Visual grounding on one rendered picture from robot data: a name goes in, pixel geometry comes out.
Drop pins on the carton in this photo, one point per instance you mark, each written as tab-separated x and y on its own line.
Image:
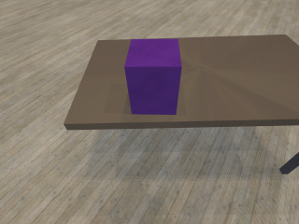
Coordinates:
153	70

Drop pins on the table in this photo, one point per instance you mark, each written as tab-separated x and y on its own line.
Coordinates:
225	81

